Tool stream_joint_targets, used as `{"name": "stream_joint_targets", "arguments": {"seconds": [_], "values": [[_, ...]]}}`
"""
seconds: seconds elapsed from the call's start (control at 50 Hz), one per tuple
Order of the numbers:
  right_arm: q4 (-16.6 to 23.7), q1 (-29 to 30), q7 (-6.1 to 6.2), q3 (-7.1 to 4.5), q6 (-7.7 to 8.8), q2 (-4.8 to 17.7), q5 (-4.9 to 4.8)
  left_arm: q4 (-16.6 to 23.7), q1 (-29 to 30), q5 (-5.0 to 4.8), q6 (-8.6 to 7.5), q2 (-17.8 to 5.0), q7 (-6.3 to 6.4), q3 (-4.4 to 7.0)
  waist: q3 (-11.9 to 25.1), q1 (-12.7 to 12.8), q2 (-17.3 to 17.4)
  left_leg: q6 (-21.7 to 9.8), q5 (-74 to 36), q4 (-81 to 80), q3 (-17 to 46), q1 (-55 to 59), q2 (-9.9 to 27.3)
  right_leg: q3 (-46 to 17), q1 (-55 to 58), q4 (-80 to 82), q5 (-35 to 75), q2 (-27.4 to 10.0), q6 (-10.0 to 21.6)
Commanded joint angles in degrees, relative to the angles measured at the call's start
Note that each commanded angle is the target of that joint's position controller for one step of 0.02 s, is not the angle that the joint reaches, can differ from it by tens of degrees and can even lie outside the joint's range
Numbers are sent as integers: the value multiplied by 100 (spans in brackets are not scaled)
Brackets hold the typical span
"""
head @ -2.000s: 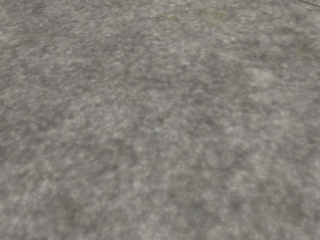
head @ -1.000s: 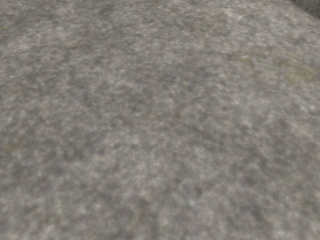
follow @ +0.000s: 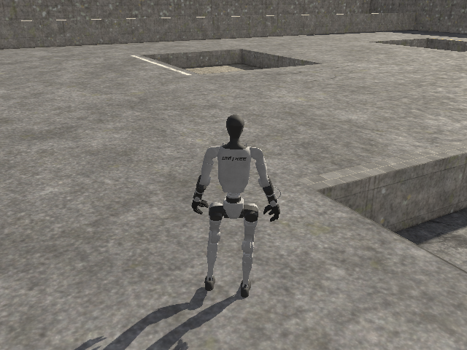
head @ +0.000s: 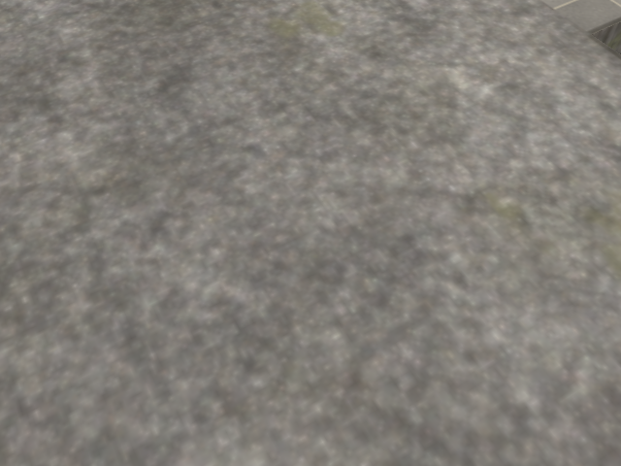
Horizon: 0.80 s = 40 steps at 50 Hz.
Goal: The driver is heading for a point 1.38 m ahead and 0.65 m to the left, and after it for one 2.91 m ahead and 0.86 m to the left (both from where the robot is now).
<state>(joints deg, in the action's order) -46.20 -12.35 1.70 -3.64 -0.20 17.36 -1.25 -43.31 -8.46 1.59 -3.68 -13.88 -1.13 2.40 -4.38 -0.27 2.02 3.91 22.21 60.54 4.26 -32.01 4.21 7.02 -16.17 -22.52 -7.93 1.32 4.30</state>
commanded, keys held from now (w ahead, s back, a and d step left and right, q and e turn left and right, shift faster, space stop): q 1.00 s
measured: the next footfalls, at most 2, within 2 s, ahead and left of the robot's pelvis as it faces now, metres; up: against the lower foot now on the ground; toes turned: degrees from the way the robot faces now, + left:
left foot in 0.26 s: +0.13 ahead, +0.16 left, +0.00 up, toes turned +12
right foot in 0.74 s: +0.20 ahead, -0.06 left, +0.00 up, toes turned +30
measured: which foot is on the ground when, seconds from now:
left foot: up 0.00-0.24, down 0.26-0.74, up 0.76-1.00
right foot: down 0.00-0.28, up 0.30-0.72, down 0.74-1.00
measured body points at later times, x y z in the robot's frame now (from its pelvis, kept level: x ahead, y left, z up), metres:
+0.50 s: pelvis +0.08 +0.06 +0.00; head +0.12 +0.10 +0.45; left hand +0.17 +0.37 -0.12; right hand +0.29 -0.19 -0.08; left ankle +0.09 +0.15 -0.74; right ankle +0.12 -0.10 -0.67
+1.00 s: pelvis +0.10 +0.02 +0.00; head +0.14 +0.03 +0.45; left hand +0.05 +0.33 -0.10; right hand +0.39 -0.14 -0.10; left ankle +0.01 +0.14 -0.67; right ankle +0.16 -0.08 -0.74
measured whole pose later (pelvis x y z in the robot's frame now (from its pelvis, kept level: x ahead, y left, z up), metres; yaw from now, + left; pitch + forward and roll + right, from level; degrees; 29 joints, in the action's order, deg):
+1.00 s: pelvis +0.10 +0.02 +0.00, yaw +35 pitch +1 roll +1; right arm -36.4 -11.2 1.2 -6.0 -4.1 19.6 -1.3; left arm -43.3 -8.8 0.7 0.7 -14.7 2.4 3.6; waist -3.5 0.7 2.2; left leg 5.7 22.9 59.9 3.7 -29.4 -0.2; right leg 3.8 -12.4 -24.1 -13.1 -2.4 0.6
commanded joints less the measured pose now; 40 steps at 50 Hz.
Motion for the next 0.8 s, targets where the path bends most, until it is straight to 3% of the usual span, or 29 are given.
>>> {"name": "stream_joint_targets", "arguments": {"seconds": [0.02,0.08,0.16,0.2,0.24,0.26,0.28,0.3,0.32,0.34,0.36,0.38,0.44,0.52,0.6,0.66,0.72,0.74,0.76,0.78,0.8], "values": [[263,-576,49,-96,-84,301,52,291,380,-21,-32,-866,151,245,901,-181,-800,89,-794,-494,-157,539,193,-335,269,833,2929,-1591,982],[467,-173,-43,-99,-85,290,52,189,365,-40,124,-932,269,269,868,0,-781,28,-1185,-1099,-326,546,225,-153,488,888,2078,-1654,932],[751,160,-166,-163,-141,377,62,71,292,-131,321,-1066,288,326,712,121,-779,-139,-755,-1637,-532,423,135,-238,935,609,1597,-1961,858],[855,162,-234,-195,-161,378,57,37,322,-219,383,-1132,295,360,684,69,-833,-296,-531,-2035,-638,512,46,-291,1140,286,1712,-2090,718],[829,-112,-273,-241,-134,381,58,-11,378,-325,420,-1081,324,361,750,-141,-728,-554,-1229,-3033,-830,1143,-188,-82,1098,-401,1728,-1913,333],[786,-369,-215,-355,-100,678,92,-141,17,-282,416,-938,307,341,907,-177,-228,-788,-2561,-3595,-501,1821,-190,180,845,-1209,1307,-1511,-60],[848,-650,-89,-564,-81,1473,139,56,55,-38,364,-713,267,271,1132,-85,1288,-1397,-5273,-3540,1207,2978,1008,571,-584,-2934,-645,-777,-585],[951,-726,-109,-519,-23,1509,278,300,487,13,338,-610,252,212,1516,-241,1668,-2586,-5741,-3737,2681,3461,1866,-178,-1903,-4278,-3272,44,-836],[972,-719,-178,-443,73,1247,270,264,709,-99,338,-847,221,279,1706,-404,749,-2569,-5381,-3824,2334,3483,1692,-911,-2088,-4890,-3180,-98,-754],[987,-447,-165,-421,141,1137,202,262,747,-212,343,-819,228,286,1471,-260,496,-2260,-4880,-3785,1839,3322,1389,-1024,-2257,-4913,-2705,-206,-663],[1016,-160,-136,-390,145,989,87,159,663,-195,361,-809,276,302,1276,-122,190,-1957,-4384,-3801,1516,3110,1119,-1062,-2306,-4655,-2279,-317,-660],[1063,73,-88,-338,109,850,8,147,662,-148,387,-919,325,346,1171,-22,242,-1803,-4064,-3875,1374,2874,986,-1096,-2189,-4406,-1957,-376,-686],[1171,172,-10,-322,31,842,89,101,484,-181,410,-793,327,334,1255,106,482,-1757,-4116,-3941,1204,2610,719,-1039,-1735,-3996,-1495,-179,-813],[1224,137,75,-372,-42,971,74,138,622,-181,407,-685,332,289,1230,-5,514,-1748,-3423,-3926,1426,2558,661,-1135,-1515,-2953,-1306,-95,-949],[1312,289,64,-377,-120,1003,102,142,617,-198,373,-742,280,300,1096,-63,669,-1713,-2557,-3951,1805,2136,562,-1177,-1028,-2251,-1249,8,-930],[1361,391,27,-364,-158,981,85,154,514,-217,288,-801,211,321,1072,-73,768,-1672,-2562,-3815,2197,2161,513,-1203,-758,-1679,-1336,78,-835],[1444,632,45,-332,-226,928,-8,40,20,-213,192,-834,126,365,1083,224,739,-1370,-2504,-3452,2295,1974,217,-1052,111,-134,-429,92,-634],[1470,545,63,-294,-241,784,-7,-8,-177,-157,190,-1059,134,436,1127,219,445,-1089,-1727,-3093,2084,1522,-65,-1365,729,224,71,-410,-447],[1436,182,49,-205,-243,422,74,62,-159,-72,240,-1444,184,502,1184,-62,-942,-730,287,-1748,1135,689,-820,-2537,1320,421,946,-1702,46],[1633,258,39,-328,-172,784,44,86,-93,121,243,-1600,160,517,851,-84,-1989,-454,1614,-634,539,-250,-1243,-3793,861,631,1578,-2517,1045],[1490,141,27,-453,-143,1190,96,274,224,83,211,-1287,185,438,749,-124,-1357,-297,1275,313,686,-271,-849,-3454,737,596,1524,-2483,1178]]}}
